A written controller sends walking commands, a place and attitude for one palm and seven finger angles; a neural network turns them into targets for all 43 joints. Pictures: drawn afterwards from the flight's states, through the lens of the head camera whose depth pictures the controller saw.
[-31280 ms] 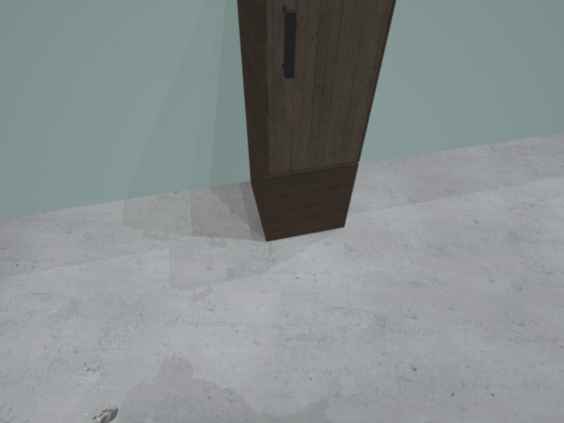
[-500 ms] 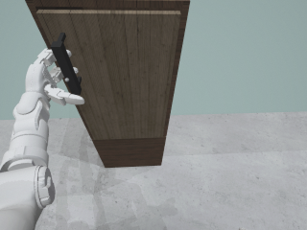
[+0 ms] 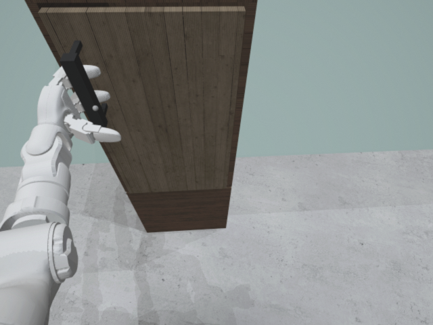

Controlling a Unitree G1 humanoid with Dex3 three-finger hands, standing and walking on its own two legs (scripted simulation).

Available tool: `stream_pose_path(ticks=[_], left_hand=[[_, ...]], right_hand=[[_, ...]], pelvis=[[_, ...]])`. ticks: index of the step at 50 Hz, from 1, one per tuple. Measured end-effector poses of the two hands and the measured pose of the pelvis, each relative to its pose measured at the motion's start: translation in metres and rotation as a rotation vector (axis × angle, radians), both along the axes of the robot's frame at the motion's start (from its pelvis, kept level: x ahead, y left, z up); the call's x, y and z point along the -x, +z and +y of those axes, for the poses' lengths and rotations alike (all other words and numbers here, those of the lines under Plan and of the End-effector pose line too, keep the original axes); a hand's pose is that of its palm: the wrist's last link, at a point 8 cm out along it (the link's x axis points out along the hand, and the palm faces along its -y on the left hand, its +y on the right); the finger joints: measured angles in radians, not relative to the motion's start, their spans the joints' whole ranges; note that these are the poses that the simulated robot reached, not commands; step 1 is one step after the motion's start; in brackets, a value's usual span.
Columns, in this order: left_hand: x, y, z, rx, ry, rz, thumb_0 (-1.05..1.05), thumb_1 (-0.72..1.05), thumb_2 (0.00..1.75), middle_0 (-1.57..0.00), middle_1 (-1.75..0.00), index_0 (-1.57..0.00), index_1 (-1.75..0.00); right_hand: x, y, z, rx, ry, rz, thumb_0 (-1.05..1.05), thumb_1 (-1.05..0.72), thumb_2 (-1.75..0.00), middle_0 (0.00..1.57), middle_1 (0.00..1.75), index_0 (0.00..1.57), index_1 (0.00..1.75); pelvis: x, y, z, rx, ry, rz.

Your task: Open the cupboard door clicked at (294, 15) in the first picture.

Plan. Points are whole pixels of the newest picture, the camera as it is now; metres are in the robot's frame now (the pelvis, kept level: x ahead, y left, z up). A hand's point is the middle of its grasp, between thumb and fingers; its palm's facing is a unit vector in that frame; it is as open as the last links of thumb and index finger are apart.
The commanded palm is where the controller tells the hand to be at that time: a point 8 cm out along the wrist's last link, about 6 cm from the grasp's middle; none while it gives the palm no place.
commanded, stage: slide the fingers in behind the handle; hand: left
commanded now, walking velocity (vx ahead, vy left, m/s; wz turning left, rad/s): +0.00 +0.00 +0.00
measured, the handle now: (89, 88) +0.53 +0.23 +0.14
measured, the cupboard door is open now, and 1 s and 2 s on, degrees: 0 1 52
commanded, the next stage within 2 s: close the thumb around the handle in 0.18 s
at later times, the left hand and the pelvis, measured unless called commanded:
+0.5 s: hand (97, 106) +0.47 +0.21 +0.14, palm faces +0.03 -1.00 +0.01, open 12.7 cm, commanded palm +0.44 +0.26 +0.14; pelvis +0.01 +0.01 +0.00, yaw -1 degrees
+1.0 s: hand (97, 107) +0.47 +0.21 +0.14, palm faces +0.05 -1.00 +0.00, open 5.7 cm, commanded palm +0.45 +0.25 +0.14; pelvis +0.01 +0.01 +0.00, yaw +0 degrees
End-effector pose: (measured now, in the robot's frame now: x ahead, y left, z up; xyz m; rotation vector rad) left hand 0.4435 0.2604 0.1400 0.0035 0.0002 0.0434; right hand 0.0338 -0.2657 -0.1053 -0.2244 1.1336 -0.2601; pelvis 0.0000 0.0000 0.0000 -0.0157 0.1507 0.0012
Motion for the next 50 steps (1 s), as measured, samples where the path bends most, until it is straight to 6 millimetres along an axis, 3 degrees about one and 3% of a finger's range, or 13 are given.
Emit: stream_pose_path(ticks=[16, 21, 34, 44, 50], left_hand=[[-0.01, -0.003, -0.001, 0.01, -0.013, -0.004, -0.01, -0.5, 0.3, -0.29, -1.2, -0.3, -1.2], [-0.008, -0.001, -0.002, 0.008, -0.015, -0.021, -0.01, -0.43, 0.34, -0.3, -1.21, -0.3, -1.21], [-0.003, -0.002, 0.0, 0.011, -0.008, -0.013, 0.0, 0.15, 0.58, -0.34, -1.27, -0.34, -1.27], [-0.006, -0.003, 0.0, 0.004, -0.009, 0.001, 0.01, 0.67, 0.81, -0.38, -1.33, -0.38, -1.33], [-0.006, -0.004, -0.001, 0.007, 0.003, -0.001, 0.01, 0.72, 0.83, -0.37, -1.34, -0.37, -1.35]], right_hand=[[-0.014, 0.002, 0.008, 0.0, 0.009, -0.023, 0.01, -0.9, -0.9, 0.2, 0.3, 0.21, 0.3], [-0.019, 0.002, 0.012, -0.012, 0.002, -0.036, 0.01, -0.9, -0.9, 0.2, 0.3, 0.21, 0.3], [-0.031, 0.004, 0.017, -0.018, 0.013, -0.062, 0.01, -0.9, -0.9, 0.2, 0.3, 0.21, 0.3], [-0.025, 0.004, 0.013, -0.005, 0.017, -0.048, 0.01, -0.9, -0.9, 0.2, 0.3, 0.21, 0.3], [-0.016, 0.002, 0.011, -0.005, 0.007, -0.028, 0.01, -0.9, -0.9, 0.2, 0.3, 0.21, 0.3]], pelvis=[[-0.006, 0.0, 0.007, 0.001, -0.007, 0.015], [-0.011, 0.0, 0.01, 0.001, -0.014, 0.014], [-0.012, 0.001, 0.012, 0.003, -0.011, 0.0], [-0.008, 0.0, 0.011, 0.003, -0.006, 0.005], [-0.007, 0.0, 0.01, 0.002, -0.007, 0.006]])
